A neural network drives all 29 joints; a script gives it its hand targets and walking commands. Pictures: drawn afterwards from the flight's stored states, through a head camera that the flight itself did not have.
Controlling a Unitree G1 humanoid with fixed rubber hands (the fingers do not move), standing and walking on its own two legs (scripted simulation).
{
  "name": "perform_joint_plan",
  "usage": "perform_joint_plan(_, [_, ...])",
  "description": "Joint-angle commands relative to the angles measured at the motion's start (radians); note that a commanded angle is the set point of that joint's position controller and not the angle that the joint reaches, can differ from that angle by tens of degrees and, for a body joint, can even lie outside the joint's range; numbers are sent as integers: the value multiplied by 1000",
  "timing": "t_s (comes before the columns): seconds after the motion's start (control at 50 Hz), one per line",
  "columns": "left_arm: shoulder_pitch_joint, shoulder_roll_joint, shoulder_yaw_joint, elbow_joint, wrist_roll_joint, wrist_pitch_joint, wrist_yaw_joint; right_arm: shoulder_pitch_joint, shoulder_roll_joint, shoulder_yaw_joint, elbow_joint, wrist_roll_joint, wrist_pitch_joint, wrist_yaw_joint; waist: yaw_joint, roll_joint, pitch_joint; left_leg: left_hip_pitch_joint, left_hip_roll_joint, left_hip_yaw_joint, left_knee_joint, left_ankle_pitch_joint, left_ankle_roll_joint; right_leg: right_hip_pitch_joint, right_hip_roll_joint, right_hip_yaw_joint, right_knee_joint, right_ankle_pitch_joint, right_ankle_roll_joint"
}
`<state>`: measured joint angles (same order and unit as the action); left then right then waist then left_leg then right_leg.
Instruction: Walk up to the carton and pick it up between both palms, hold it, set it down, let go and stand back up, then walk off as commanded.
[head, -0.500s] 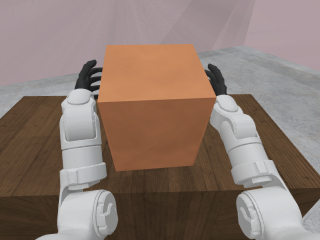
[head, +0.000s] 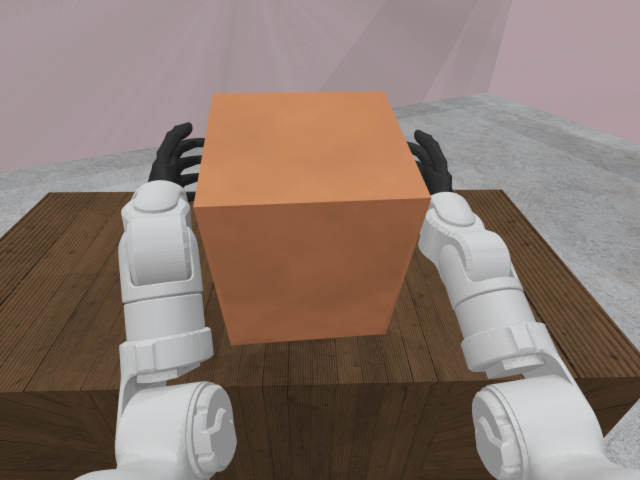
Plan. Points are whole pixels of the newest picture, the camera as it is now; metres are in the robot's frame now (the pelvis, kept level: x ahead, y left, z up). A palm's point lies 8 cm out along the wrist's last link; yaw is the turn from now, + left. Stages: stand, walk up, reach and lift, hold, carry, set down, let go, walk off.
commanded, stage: hold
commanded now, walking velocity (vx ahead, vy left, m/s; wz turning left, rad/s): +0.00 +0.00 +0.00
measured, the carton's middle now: (305, 222) +0.38 +0.01 +0.20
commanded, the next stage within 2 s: none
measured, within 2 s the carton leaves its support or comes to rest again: neither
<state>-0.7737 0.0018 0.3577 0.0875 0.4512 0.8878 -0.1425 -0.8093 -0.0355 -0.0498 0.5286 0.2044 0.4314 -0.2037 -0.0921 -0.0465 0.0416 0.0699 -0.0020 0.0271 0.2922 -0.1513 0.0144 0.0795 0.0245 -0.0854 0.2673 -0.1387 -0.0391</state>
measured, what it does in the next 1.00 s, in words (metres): stands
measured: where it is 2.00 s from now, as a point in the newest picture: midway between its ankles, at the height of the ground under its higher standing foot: outside the picture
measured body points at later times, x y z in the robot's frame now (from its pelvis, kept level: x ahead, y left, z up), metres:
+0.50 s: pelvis +0.00 +0.00 +0.00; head -0.06 +0.02 +0.45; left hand +0.37 +0.16 +0.26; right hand +0.38 -0.14 +0.24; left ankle +0.02 +0.11 -0.75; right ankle +0.03 -0.09 -0.75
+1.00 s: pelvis +0.00 +0.00 +0.00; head -0.06 +0.02 +0.44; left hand +0.37 +0.16 +0.27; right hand +0.38 -0.14 +0.25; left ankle +0.02 +0.11 -0.75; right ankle +0.03 -0.09 -0.75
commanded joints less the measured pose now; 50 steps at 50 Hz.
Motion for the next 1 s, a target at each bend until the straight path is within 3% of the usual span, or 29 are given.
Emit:
perform_joint_plan(0.0, [-529, -451, -372, -38, -188, -39, -141, -699, 469, 262, -206, 68, -52, 111, -17, 46, -256, -130, -21, 42, -83, 25, 1, 110, 26, 1, -14, 34, 65])
perform_joint_plan(0.06, [-522, -471, -400, -34, -209, -43, -112, -753, 467, 289, -262, 96, -65, 118, -24, 78, -347, -80, -23, 30, -47, 113, -12, 138, 24, 3, -3, 126, 60])
perform_joint_plan(0.08, [-527, -445, -387, -65, -203, -50, -108, -745, 462, 313, -252, 105, -67, 117, 2, 48, -328, -62, -26, 36, -39, 134, -2, 101, 25, 2, -13, 110, 66])
perform_joint_plan(0.1, [-466, -452, -384, -9, -192, -39, -116, -697, 456, 282, -236, 80, -59, 112, -27, 61, -280, -65, -21, 32, -44, 167, -6, 111, 18, 8, -17, 140, 64])
perform_joint_plan(0.12, [-476, -438, -367, 24, -180, -32, -126, -698, 427, 261, -196, 73, -51, 110, -38, 56, -251, -96, -21, 31, -58, 93, -12, 118, 24, 4, -24, 81, 62])
perform_joint_plan(0.16, [-510, -436, -335, 25, -164, -35, -135, -709, 448, 259, -167, 69, -46, 122, -4, 46, -211, -147, -7, 30, -101, -10, 7, 111, 20, 8, -15, 23, 64])
perform_joint_plan(0.22, [-488, -469, -405, -55, -206, -46, -108, -728, 461, 305, -251, 103, -62, 110, -21, 55, -342, -63, -27, 34, -32, 178, -13, 156, 32, 2, -5, 170, 68])
perform_joint_plan(0.24, [-485, -442, -372, -3, -185, -38, -112, -706, 434, 280, -195, 90, -48, 110, -37, 71, -303, -76, -21, 31, -46, 110, -6, 113, 24, 12, -16, 108, 62])
perform_joint_plan(0.26, [-477, -430, -337, 20, -175, -37, -117, -768, 462, 299, -248, 93, -63, 111, 4, 25, -304, -88, -29, 33, -50, 112, 12, 109, 16, 8, -28, 98, 69])
perform_joint_plan(0.32, [-494, -433, -379, -51, -195, -43, -117, -713, 462, 314, -242, 103, -56, 111, -10, 55, -329, -59, -32, 40, -43, 154, -5, 140, 28, -5, -15, 136, 69])
perform_joint_plan(0.36, [-480, -441, -367, -52, -175, -37, -108, -684, 469, 326, -238, 121, -47, 109, 7, 58, -289, -69, -20, 29, -39, 189, -6, 129, 28, 3, -5, 161, 61])
perform_joint_plan(0.4, [-481, -447, -363, 2, -175, -28, -119, -726, 448, 286, -228, 89, -56, 114, -6, 61, -245, -105, -21, 33, -72, 31, 2, 112, 25, 3, -22, 40, 61])
perform_joint_plan(0.42, [-488, -445, -378, -51, -197, -37, -114, -738, 468, 303, -270, 88, -70, 114, 5, 40, -297, -89, -21, 35, -59, 107, 9, 139, 15, 3, -16, 115, 70])
perform_joint_plan(0.44, [-489, -452, -393, -72, -216, -41, -111, -740, 466, 322, -299, 115, -68, 108, -17, 32, -365, -43, -24, 30, -34, 174, 2, 145, 30, 7, -14, 182, 69])
perform_joint_plan(0.46, [-509, -415, -354, 4, -177, -38, -118, -724, 457, 286, -201, 91, -50, 108, -5, 47, -246, -79, -32, 41, -56, 94, 0, 88, 10, 9, -31, 73, 71])
perform_joint_plan(0.48, [-495, -431, -370, -10, -181, -35, -121, -735, 456, 278, -212, 94, -53, 107, -12, 81, -271, -74, -32, 44, -50, 103, -3, 84, 7, 19, -30, 88, 67])
perform_joint_plan(0.5, [-491, -440, -371, -14, -190, -36, -122, -743, 464, 294, -233, 86, -57, 101, -14, 39, -295, -81, -33, 41, -50, 111, 5, 126, 16, 5, -21, 112, 71])
perform_joint_plan(0.52, [-466, -447, -372, -23, -183, -35, -116, -726, 440, 292, -225, 111, -56, 106, -9, 65, -289, -59, -26, 37, -49, 131, -4, 105, 25, 5, -22, 119, 66])
perform_joint_plan(0.58, [-505, -425, -403, -118, -219, -48, -111, -691, 480, 347, -293, 127, -52, 91, -19, 28, -386, -27, -31, 27, -8, 229, -2, 175, 26, 9, 4, 242, 77])
perform_joint_plan(0.6, [-495, -421, -383, -52, -205, -41, -115, -701, 453, 315, -243, 112, -42, 91, -32, 55, -321, -59, -35, 30, -23, 142, 0, 131, 19, 13, -20, 147, 75])
perform_joint_plan(0.62, [-495, -428, -366, -55, -184, -38, -123, -671, 457, 311, -206, 108, -35, 96, -14, 75, -261, -80, -26, 28, -47, 128, -4, 117, 13, 18, -21, 110, 66])
perform_joint_plan(0.64, [-485, -416, -353, -50, -181, -39, -125, -681, 476, 321, -227, 96, -40, 101, 4, 25, -268, -104, -29, 31, -50, 105, 7, 128, 11, 16, -20, 107, 72])
perform_joint_plan(0.72, [-487, -436, -391, -58, -183, -29, -133, -703, 450, 317, -243, 114, -41, 93, -28, 63, -297, -63, -38, 36, -39, 159, -10, 143, 20, 8, -16, 153, 68])
perform_joint_plan(0.76, [-518, -453, -397, -59, -209, -37, -124, -721, 463, 303, -239, 107, -45, 100, -26, 69, -297, -94, -28, 28, -49, 126, -12, 126, 22, 9, -15, 118, 63])
perform_joint_plan(0.78, [-520, -436, -389, -80, -208, -42, -124, -745, 490, 329, -301, 115, -55, 103, 9, 41, -339, -69, -36, 36, -35, 161, 1, 144, 24, 4, -10, 142, 67])
perform_joint_plan(0.8, [-483, -411, -352, -5, -164, -29, -121, -710, 420, 291, -193, 102, -31, 105, 5, 69, -230, -79, -22, 28, -64, 81, -2, 94, 27, 8, -24, 67, 65])
perform_joint_plan(0.84, [-477, -434, -358, -3, -163, -24, -123, -703, 435, 294, -178, 105, -36, 107, 0, 61, -231, -109, -14, 26, -70, 80, -3, 102, 26, 14, -15, 60, 59])
perform_joint_plan(0.88, [-514, -455, -378, -62, -196, -36, -115, -754, 481, 317, -293, 114, -63, 111, 7, 40, -335, -101, -28, 33, -50, 114, 7, 149, 23, 1, -8, 125, 66])
perform_joint_plan(0.98, [-458, -437, -356, -7, -169, -18, -136, -699, 427, 276, -203, 94, -36, 103, -20, 59, -267, -69, -26, 40, -54, 109, -7, 115, 23, 7, -22, 99, 64])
